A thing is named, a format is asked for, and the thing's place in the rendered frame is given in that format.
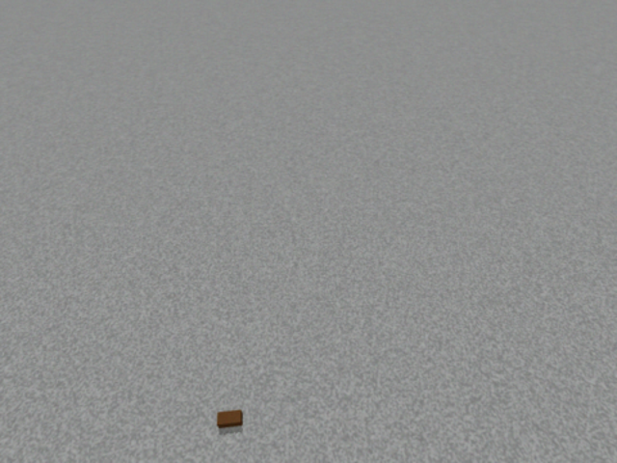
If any small box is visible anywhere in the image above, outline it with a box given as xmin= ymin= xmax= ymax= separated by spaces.
xmin=217 ymin=410 xmax=243 ymax=428

